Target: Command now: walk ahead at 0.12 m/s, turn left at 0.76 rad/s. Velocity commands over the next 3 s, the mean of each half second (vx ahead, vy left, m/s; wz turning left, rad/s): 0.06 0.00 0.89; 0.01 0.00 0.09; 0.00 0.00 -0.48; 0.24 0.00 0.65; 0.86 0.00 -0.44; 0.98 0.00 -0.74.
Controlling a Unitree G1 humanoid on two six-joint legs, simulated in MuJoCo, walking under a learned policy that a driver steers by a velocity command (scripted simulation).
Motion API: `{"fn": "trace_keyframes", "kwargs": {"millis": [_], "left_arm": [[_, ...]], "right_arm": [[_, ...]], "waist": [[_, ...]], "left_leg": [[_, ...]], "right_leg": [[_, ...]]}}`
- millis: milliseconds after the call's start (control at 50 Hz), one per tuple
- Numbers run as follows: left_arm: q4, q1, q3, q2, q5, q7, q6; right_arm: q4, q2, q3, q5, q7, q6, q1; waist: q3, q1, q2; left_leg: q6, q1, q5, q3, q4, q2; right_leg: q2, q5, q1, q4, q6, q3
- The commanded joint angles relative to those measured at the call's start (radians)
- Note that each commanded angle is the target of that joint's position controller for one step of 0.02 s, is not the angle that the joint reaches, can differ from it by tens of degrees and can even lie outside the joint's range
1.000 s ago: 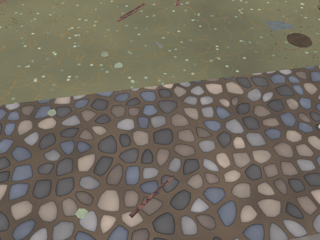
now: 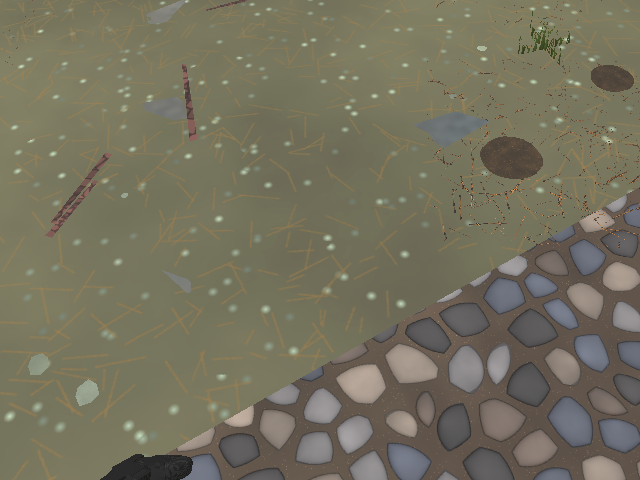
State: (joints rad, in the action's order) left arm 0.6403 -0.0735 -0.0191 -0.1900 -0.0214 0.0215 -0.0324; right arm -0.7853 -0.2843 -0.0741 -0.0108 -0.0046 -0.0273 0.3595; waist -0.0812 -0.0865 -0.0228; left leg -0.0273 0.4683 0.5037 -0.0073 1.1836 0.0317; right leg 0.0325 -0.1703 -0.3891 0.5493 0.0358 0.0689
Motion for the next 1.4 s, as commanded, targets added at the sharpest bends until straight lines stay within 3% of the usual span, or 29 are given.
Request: {"fn": "trace_keyframes", "kwargs": {"millis": [20, 120, 220, 240, 260, 280, 300, 340, 380, 420, 600, 680, 700, 720, 740, 760, 800, 840, 900, 1000, 1100, 1120, 1140, 1160, 1180, 1220, 1280, 1340, 1400], "left_arm": [[-0.047, -0.064, 0.057, -0.144, -0.001, 0.018, -0.011], [-0.042, -0.04, 0.073, -0.157, -0.014, 0.015, -0.009], [-0.032, -0.101, 0.11, -0.229, -0.003, -0.011, 0.015], [-0.024, -0.128, 0.115, -0.229, -0.001, -0.017, 0.025], [-0.016, -0.182, 0.114, -0.207, -0.004, -0.028, 0.04], [-0.091, -0.19, 0.091, -0.134, -0.003, -0.029, 0.059], [-0.116, -0.073, 0.093, -0.185, -0.018, -0.015, 0.074], [-0.095, -0.08, 0.095, -0.188, 0.006, -0.008, 0.065], [-0.055, -0.128, 0.105, -0.214, -0.018, -0.006, 0.057], [-0.042, -0.14, 0.102, -0.205, -0.017, -0.012, 0.062], [-0.05, -0.095, 0.08, -0.189, 0.006, -0.006, 0.055], [-0.016, -0.181, 0.072, -0.169, 0.015, 0.003, 0.049], [-0.015, -0.181, 0.065, -0.15, 0.006, 0.006, 0.045], [-0.032, -0.128, 0.053, -0.159, -0.014, 0.008, 0.038], [-0.06, -0.033, 0.053, -0.219, -0.023, 0.001, 0.034], [-0.04, -0.053, 0.056, -0.211, -0.015, -0.014, 0.036], [-0.021, -0.051, 0.077, -0.248, 0.008, -0.031, 0.044], [-0.009, -0.12, 0.106, -0.304, 0.017, -0.031, 0.05], [0.011, -0.202, 0.128, -0.301, 0.023, -0.037, 0.055], [0.011, -0.185, 0.152, -0.282, 0.017, -0.041, 0.074], [-0.011, -0.087, 0.167, -0.288, 0.019, -0.051, 0.086], [-0.019, -0.076, 0.16, -0.265, 0.024, -0.046, 0.082], [-0.015, -0.158, 0.145, -0.197, 0.027, -0.04, 0.077], [-0.014, -0.171, 0.152, -0.22, 0.006, -0.029, 0.074], [-0.01, -0.132, 0.169, -0.303, -0.014, -0.029, 0.077], [0.024, -0.193, 0.165, -0.273, -0.012, -0.052, 0.093], [0.025, -0.183, 0.145, -0.249, 0.006, -0.077, 0.106], [0.005, -0.108, 0.118, -0.2, 0.01, -0.065, 0.106], [0.029, -0.106, 0.081, -0.139, 0.014, -0.042, 0.113]], "right_arm": [[0.068, -0.07, -0.029, -0.007, 0.011, -0.033, 0.093], [0.154, -0.033, -0.014, -0.001, 0.049, -0.06, -0.057], [0.214, -0.071, -0.023, 0.004, 0.065, -0.057, -0.15], [0.201, -0.087, -0.029, -0.002, 0.062, -0.047, -0.113], [0.183, -0.153, -0.045, -0.016, 0.046, -0.029, -0.049], [0.232, -0.323, -0.074, -0.01, 0.032, -0.015, -0.062], [0.229, -0.33, -0.097, -0.004, 0.022, -0.02, 0.019], [0.226, -0.248, -0.069, -0.009, 0.008, -0.033, -0.11], [0.257, -0.194, -0.051, 0.002, 0.003, -0.038, -0.217], [0.248, -0.189, -0.049, 0.004, 0.012, -0.033, -0.186], [0.226, -0.219, -0.065, -0.012, 0.029, -0.032, -0.144], [0.206, -0.151, -0.03, -0.005, 0.021, -0.026, -0.181], [0.195, -0.114, -0.012, 0.002, 0.012, -0.024, -0.174], [0.181, -0.041, 0.014, -0.001, 0.006, -0.02, -0.126], [0.169, -0.041, 0.018, -0.004, 0.005, -0.021, -0.063], [0.153, -0.096, 0.006, -0.015, -0.001, -0.026, -0.087], [0.151, -0.112, 0.002, -0.015, -0.001, -0.014, -0.157], [0.162, -0.131, -0.003, -0.012, 0.001, -0.005, -0.175], [0.179, -0.108, 0.005, -0.004, -0.012, -0.001, -0.204], [0.187, -0.086, 0.018, 0.007, -0.023, 0.003, -0.229], [0.148, -0.099, 0.017, 0.007, -0.045, 0.017, -0.109], [0.135, -0.137, 0.007, 0.001, -0.057, 0.023, -0.073], [0.154, -0.228, -0.011, -0.006, -0.068, 0.022, -0.099], [0.2, -0.283, -0.014, -0.024, -0.06, 0.018, -0.229], [0.191, -0.208, 0.001, -0.03, -0.051, 0.016, -0.228], [0.199, -0.117, 0.03, -0.022, -0.042, 0.024, -0.28], [0.188, -0.116, 0.031, -0.021, -0.042, 0.029, -0.202], [0.126, -0.141, 0.019, -0.014, -0.032, 0.038, -0.066], [0.106, -0.099, 0.043, -0.008, -0.013, 0.049, -0.13]], "waist": [[0.179, 0.031, 0.155], [0.161, 0.035, 0.191], [0.152, 0.067, 0.173], [0.159, 0.051, 0.11], [0.132, 0.031, -0.109], [0.095, 0.077, -0.369], [0.17, -0.036, -0.219], [0.08, 0.054, -0.151], [0.11, 0.094, -0.146], [0.152, 0.089, -0.077], [0.159, 0.055, -0.103], [0.188, 0.092, -0.123], [0.178, 0.102, -0.089], [0.17, 0.067, 0.064], [0.127, 0.006, 0.194], [0.108, 0.03, 0.201], [0.047, 0.048, 0.199], [0.066, 0.084, 0.228], [0.111, 0.109, 0.163], [0.155, 0.112, 0.168], [0.159, 0.045, 0.188], [0.152, 0.03, 0.153], [0.173, 0.075, -0.055], [0.088, 0.091, -0.174], [0.062, 0.099, -0.075], [0.057, 0.145, -0.06], [0.079, 0.103, -0.091], [0.092, 0.044, -0.105], [0.105, 0.08, -0.149]], "left_leg": [[-0.019, 0.064, -0.059, 0.001, 0.064, -0.047], [0.013, -0.04, -0.194, 0.029, -0.238, -0.093], [0.051, -0.205, -0.183, 0.12, -0.524, -0.046], [0.066, -0.287, -0.224, 0.104, -0.615, -0.024], [0.101, -0.367, -0.309, -0.098, -0.795, -0.121], [0.229, -0.395, -0.685, -0.568, -0.842, -0.415], [0.34, -0.377, -0.711, -0.573, -0.862, -0.416], [0.276, -0.292, -0.494, -0.389, -0.863, -0.275], [0.236, -0.258, -0.544, -0.31, -0.842, -0.181], [0.237, -0.273, -0.603, -0.321, -0.823, -0.17], [0.246, -0.289, -0.456, -0.513, -0.806, -0.151], [0.181, -0.199, -0.581, -0.467, -0.752, -0.126], [0.14, -0.151, -0.47, -0.45, -0.742, -0.102], [0.085, -0.125, -0.259, -0.372, -0.663, -0.031], [0.05, -0.104, -0.086, -0.208, -0.629, 0.097], [0.041, -0.213, -0.07, -0.16, -0.623, 0.046], [0.04, -0.232, -0.206, -0.096, -0.649, 0.065], [0.026, -0.118, -0.13, -0.064, -0.555, 0.085], [-0.001, 0.03, -0.016, -0.086, -0.388, 0.073], [-0.004, -0.001, -0.031, -0.089, -0.421, 0.075], [0.045, -0.32, -0.17, -0.074, -0.772, 0.103], [0.065, -0.45, -0.222, -0.118, -0.904, 0.032], [0.118, -0.534, -0.045, -0.361, -1.006, -0.221], [0.204, -0.381, -0.04, -0.561, -1.056, -0.409], [0.243, -0.291, -0.208, -0.457, -1.01, -0.405], [0.202, -0.263, -0.469, -0.229, -0.938, -0.268], [0.205, -0.346, -0.712, -0.112, -0.875, -0.225], [0.238, -0.463, -0.861, -0.156, -0.824, -0.251], [0.215, -0.401, -0.826, -0.138, -0.82, -0.21]], "right_leg": [[0.298, 0.605, 0.195, -0.197, 0.192, -0.153], [0.291, 0.3, 0.118, -0.215, 0.135, -0.005], [0.329, 0.077, 0.111, -0.089, 0.055, 0.072], [0.297, -0.029, 0.072, 0.012, 0.008, 0.107], [0.213, -0.219, -0.051, 0.252, -0.058, 0.176], [0.047, -0.582, -0.335, 0.506, -0.142, 0.155], [0.023, -0.544, -0.347, 0.622, -0.131, -0.043], [0.05, -0.311, -0.328, 0.586, -0.109, -0.104], [0.028, -0.199, -0.253, 0.578, -0.102, -0.087], [0.007, -0.193, -0.22, 0.555, -0.098, -0.096], [-0.074, -0.209, -0.112, 0.239, -0.059, -0.143], [-0.066, -0.117, 0.166, 0.006, -0.022, -0.083], [-0.039, -0.044, 0.252, -0.134, -0.005, -0.106], [0.107, -0.087, 0.275, -0.287, 0.02, -0.304], [0.256, -0.039, 0.191, -0.353, 0.09, -0.53], [0.265, -0.075, 0.069, -0.361, 0.15, -0.564], [0.123, -0.076, 0.065, -0.292, 0.096, -0.468], [0.11, 0.088, 0.195, -0.241, 0.106, -0.498], [0.133, 0.249, 0.339, -0.204, 0.16, -0.576], [0.074, 0.179, 0.333, -0.209, 0.155, -0.611], [-0.005, -0.03, 0.107, -0.219, 0.059, -0.639], [-0.066, -0.18, -0.012, -0.187, -0.003, -0.596], [-0.174, -0.377, -0.126, 0.035, -0.057, -0.441], [-0.246, -0.387, -0.25, 0.274, -0.078, -0.234], [-0.122, -0.326, -0.201, 0.422, -0.081, -0.211], [-0.113, -0.236, -0.157, 0.584, -0.07, -0.185], [-0.087, -0.212, -0.187, 0.632, -0.089, -0.129], [-0.127, -0.265, -0.189, 0.488, -0.087, -0.178], [-0.095, -0.28, 0.022, 0.164, -0.069, -0.132]]}}
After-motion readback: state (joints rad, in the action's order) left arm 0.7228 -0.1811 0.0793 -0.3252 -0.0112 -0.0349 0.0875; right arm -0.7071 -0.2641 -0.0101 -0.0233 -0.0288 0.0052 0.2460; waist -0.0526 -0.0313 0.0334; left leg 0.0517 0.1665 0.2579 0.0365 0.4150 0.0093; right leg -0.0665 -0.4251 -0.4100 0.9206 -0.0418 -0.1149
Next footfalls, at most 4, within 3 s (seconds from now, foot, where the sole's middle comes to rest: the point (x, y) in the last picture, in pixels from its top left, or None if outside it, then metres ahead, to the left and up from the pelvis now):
0.26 left None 0.07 0.14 -0.77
0.72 right None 0.16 -0.02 -0.77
1.12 left None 0.03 0.13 -0.77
1.52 right None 0.07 -0.08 -0.77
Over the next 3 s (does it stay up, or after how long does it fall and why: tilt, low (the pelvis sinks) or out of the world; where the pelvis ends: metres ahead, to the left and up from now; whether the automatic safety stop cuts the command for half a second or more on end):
stays up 0.73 0.48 0.01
